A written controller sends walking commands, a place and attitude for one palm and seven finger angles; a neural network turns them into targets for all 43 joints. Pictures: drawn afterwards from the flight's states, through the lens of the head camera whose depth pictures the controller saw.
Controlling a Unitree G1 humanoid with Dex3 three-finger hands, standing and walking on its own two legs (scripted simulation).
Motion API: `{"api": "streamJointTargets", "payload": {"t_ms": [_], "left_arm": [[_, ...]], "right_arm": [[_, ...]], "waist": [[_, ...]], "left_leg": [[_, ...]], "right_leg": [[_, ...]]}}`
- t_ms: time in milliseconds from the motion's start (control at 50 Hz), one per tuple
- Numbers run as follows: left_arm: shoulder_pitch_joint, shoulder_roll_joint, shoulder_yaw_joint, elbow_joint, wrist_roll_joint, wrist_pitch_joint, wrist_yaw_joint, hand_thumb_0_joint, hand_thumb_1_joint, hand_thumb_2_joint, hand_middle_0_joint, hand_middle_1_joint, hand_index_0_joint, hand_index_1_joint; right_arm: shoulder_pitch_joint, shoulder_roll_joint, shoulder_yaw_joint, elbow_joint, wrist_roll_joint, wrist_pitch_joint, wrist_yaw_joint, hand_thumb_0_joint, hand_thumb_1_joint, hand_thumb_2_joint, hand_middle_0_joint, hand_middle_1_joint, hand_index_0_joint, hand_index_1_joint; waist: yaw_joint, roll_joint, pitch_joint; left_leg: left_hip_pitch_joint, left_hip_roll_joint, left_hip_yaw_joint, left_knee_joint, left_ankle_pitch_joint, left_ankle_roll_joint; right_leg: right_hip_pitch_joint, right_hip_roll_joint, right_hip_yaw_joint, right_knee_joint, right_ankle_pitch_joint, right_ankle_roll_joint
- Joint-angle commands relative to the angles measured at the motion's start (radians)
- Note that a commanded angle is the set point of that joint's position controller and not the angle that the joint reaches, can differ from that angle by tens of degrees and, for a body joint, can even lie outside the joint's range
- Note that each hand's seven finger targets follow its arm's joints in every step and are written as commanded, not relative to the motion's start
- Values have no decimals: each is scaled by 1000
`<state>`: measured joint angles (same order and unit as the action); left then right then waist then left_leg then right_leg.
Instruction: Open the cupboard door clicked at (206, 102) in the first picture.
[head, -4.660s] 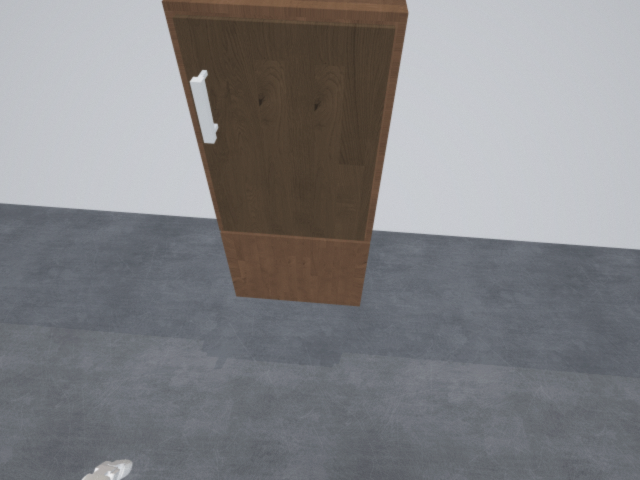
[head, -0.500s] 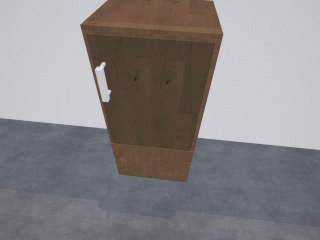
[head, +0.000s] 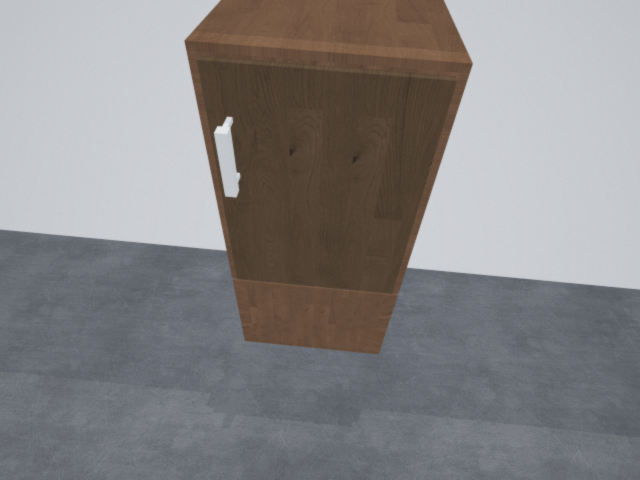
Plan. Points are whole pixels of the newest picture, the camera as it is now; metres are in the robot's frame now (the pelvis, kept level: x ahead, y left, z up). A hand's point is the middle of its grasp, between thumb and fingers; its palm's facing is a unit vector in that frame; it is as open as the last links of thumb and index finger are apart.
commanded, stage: shuffle to correct the standing spot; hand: left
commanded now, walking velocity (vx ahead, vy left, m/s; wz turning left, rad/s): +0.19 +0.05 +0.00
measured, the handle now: (230, 157) +0.65 +0.21 +0.04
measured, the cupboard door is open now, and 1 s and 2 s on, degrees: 0 0 0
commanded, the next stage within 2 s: come to a stop and stand still in 0.36 s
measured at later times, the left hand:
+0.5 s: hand out of the picture +0.07 +0.20 -0.19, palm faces +0.02 -0.99 -0.13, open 7.3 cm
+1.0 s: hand (174, 443) +0.21 +0.24 -0.19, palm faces +0.05 -0.98 -0.21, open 7.2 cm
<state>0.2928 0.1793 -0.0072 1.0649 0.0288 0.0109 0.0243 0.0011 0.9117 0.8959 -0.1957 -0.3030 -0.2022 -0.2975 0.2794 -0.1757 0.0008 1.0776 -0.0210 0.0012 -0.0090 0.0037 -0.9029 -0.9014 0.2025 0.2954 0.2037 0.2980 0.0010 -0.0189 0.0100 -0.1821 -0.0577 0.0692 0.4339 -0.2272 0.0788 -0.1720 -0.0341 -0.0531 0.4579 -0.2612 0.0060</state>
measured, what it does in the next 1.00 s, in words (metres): walks ahead: right foot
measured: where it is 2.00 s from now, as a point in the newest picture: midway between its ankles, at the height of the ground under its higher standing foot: outside the picture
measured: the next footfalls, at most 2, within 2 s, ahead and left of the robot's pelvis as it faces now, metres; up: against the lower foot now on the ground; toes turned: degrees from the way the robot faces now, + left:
right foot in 0.74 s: +0.27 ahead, -0.05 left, +0.00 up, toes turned -5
left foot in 1.06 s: +0.17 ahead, +0.19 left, +0.00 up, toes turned +4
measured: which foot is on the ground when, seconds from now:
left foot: down 0.00-0.74, up 0.76-1.00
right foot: down 0.00-0.34, up 0.36-0.72, down 0.74-1.00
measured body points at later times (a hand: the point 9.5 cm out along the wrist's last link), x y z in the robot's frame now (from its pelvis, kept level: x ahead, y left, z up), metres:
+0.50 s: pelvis +0.10 +0.04 -0.01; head +0.11 +0.06 +0.44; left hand +0.07 +0.25 -0.17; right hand +0.08 -0.17 -0.16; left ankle +0.05 +0.08 -0.74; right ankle +0.07 -0.09 -0.67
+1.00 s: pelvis +0.13 +0.05 -0.02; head +0.16 +0.06 +0.43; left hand +0.21 +0.29 -0.17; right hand +0.19 -0.18 -0.16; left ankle +0.13 +0.19 -0.71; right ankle +0.23 -0.05 -0.74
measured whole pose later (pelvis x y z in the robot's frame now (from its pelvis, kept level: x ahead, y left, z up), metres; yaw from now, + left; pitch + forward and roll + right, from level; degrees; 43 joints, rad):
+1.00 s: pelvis +0.13 +0.05 -0.02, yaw +1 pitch -2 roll +0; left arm 0.16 0.17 0.05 0.95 0.04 0.03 0.04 0.00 0.93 0.90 -0.20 -0.30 -0.20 -0.30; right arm 0.19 -0.15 -0.07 0.98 -0.01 0.03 -0.02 0.00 -0.91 -0.90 0.20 0.29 0.20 0.30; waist -0.01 -0.02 0.10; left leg -0.39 0.04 0.00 0.91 -0.47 -0.03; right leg -0.39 -0.03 -0.10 0.58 -0.15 -0.05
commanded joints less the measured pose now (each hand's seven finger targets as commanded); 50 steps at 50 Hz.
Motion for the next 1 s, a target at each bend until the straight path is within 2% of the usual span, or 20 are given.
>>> {"api": "streamJointTargets", "payload": {"t_ms": [0,100,160,200,240,280,300,320,360,380,420,540,640,680,700,720,740,780,840,980], "left_arm": [[80,67,24,-33,9,-6,0,0,900,900,-200,-300,-200,-300],[161,56,36,-9,4,-24,-1,0,900,900,-200,-300,-200,-300],[231,113,59,13,-2,-35,12,0,900,900,-200,-300,-200,-300],[261,126,70,18,-3,-47,20,0,900,900,-200,-300,-200,-300],[236,127,76,10,3,-51,21,0,900,900,-200,-300,-200,-300],[154,102,70,-5,1,-44,13,0,900,900,-200,-300,-200,-300],[127,57,60,-12,-3,-37,7,0,900,900,-200,-300,-200,-300],[114,7,46,-38,-7,-37,3,0,900,900,-200,-300,-200,-300],[43,24,49,-49,1,-37,11,0,900,900,-200,-300,-200,-300],[44,16,50,-39,-2,-38,4,0,900,900,-200,-300,-200,-300],[59,-10,47,-25,-1,-38,-10,0,900,900,-200,-300,-200,-300],[23,-47,38,-51,-10,-11,0,0,900,900,-200,-300,-200,-300],[41,22,51,-81,0,1,17,0,900,900,-200,-300,-200,-300],[104,59,66,-83,2,-4,20,0,900,900,-200,-300,-200,-300],[147,101,77,-78,5,-13,26,0,900,900,-200,-300,-200,-300],[198,160,94,-66,2,-25,34,0,900,900,-200,-300,-200,-300],[178,165,93,-70,-10,-30,38,0,900,900,-200,-300,-200,-300],[9,125,80,-124,-11,-20,43,0,900,900,-200,-300,-200,-300],[-111,113,80,-168,1,-10,47,0,900,900,-200,-300,-200,-300],[-88,156,100,-180,5,18,18,0,900,900,-200,-300,-200,-300]], "right_arm": [[39,-159,-37,-40,0,-4,-13,0,-900,-900,200,300,200,300],[53,-122,-34,-42,4,-13,-12,0,-900,-900,200,300,200,300],[44,-68,-25,-62,6,-22,-7,0,-900,-900,200,300,200,300],[8,-56,-28,-82,1,-29,-1,0,-900,-900,200,300,200,300],[9,-38,-30,-86,7,-35,4,0,-900,-900,200,300,200,300],[127,-26,-28,-42,9,-45,5,0,-900,-900,200,300,200,300],[242,-74,-39,6,4,-50,-3,0,-900,-900,200,300,200,300],[368,-162,-65,42,-4,-53,-17,0,-900,-900,200,300,200,300],[333,-108,-36,42,-2,-55,-32,0,-900,-900,200,300,200,300],[282,-84,-28,21,2,-61,-33,0,-900,-900,200,300,200,300],[231,-70,-22,6,7,-79,-35,0,-900,-900,200,300,200,300],[192,-38,-9,12,5,-78,-57,0,-900,-900,200,300,200,300],[175,-68,-52,7,14,-35,-63,0,-900,-900,200,300,200,300],[159,-71,-66,-3,17,-19,-62,0,-900,-900,200,300,200,300],[171,-56,-71,-15,21,-11,-59,0,-900,-900,200,300,200,300],[179,-20,-72,-35,28,-13,-50,0,-900,-900,200,300,200,300],[155,-20,-78,-50,32,-8,-54,0,-900,-900,200,300,200,300],[83,18,-74,-59,19,26,-41,0,-900,-900,200,300,200,300],[109,24,-71,-55,10,52,-21,0,-900,-900,200,300,200,300],[130,3,-68,-88,3,31,-9,0,-900,-900,200,300,200,300]], "waist": [[11,96,129],[28,7,129],[40,-156,131],[47,-149,122],[28,-99,128],[-39,-24,93],[-83,123,85],[-110,364,40],[-88,191,140],[-64,60,160],[-26,-13,133],[6,76,70],[27,156,48],[68,114,30],[82,-1,-39],[85,-112,-147],[68,-94,-191],[19,-38,-40],[-44,-81,-29],[-34,-99,-42]], "left_leg": [[-154,218,-274,-252,-457,18],[-194,161,-192,-106,-345,13],[-336,55,-24,178,-194,-31],[-382,77,-6,302,-211,-40],[-336,100,-10,265,-237,-40],[-42,79,13,62,-112,-34],[110,156,-136,-26,-53,3],[271,358,-410,-149,34,81],[200,419,-401,-179,260,108],[141,411,-346,-175,335,122],[150,359,-230,-175,548,107],[138,253,-28,-120,1018,-18],[139,267,-56,39,1099,-37],[96,253,-74,198,956,-44],[-13,177,-43,418,713,-71],[-213,7,15,725,-82,-106],[-217,-2,-90,861,-416,-85],[-239,69,-137,886,-365,-91],[-170,101,-101,722,-304,-109],[-12,64,17,255,-139,-100]], "right_leg": [[-63,-16,2,30,-146,-25],[-7,-69,87,-44,-182,-61],[107,-229,317,-170,-221,-152],[135,-317,386,-197,-106,-210],[92,-316,324,-154,-15,-207],[-94,-204,146,-16,11,-134],[-239,-76,32,193,-18,-76],[-445,26,-76,459,-240,-16],[-529,-45,43,682,-246,-37],[-511,-70,45,708,-186,-35],[-489,-72,16,698,-101,-14],[-328,-7,-56,367,78,-3],[-169,54,-95,186,125,-42],[-55,23,-56,64,239,-62],[82,-90,51,41,653,-118],[254,-330,312,82,1272,-268],[214,-445,331,26,1293,-353],[-36,-371,262,-57,899,-316],[-190,-285,141,-99,615,-237],[-272,-192,189,-107,-37,-145]]}}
